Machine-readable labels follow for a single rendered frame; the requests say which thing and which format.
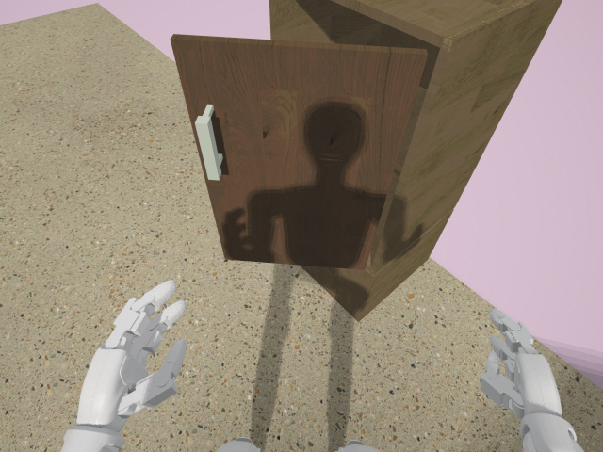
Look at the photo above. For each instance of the cupboard door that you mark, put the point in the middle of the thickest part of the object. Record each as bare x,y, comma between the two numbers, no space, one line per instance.
310,135

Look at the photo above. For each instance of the left robot hand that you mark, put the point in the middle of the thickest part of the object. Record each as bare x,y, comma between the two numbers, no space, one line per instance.
117,365

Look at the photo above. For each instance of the right robot forearm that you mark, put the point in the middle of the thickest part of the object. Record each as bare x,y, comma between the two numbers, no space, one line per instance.
544,432

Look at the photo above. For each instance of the handle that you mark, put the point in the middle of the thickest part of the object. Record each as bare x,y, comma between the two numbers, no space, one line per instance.
212,159

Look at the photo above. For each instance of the left robot forearm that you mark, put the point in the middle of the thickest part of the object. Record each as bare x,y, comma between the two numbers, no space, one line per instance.
92,439

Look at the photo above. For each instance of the right robot hand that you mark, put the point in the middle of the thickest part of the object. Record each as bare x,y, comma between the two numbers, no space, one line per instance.
529,370

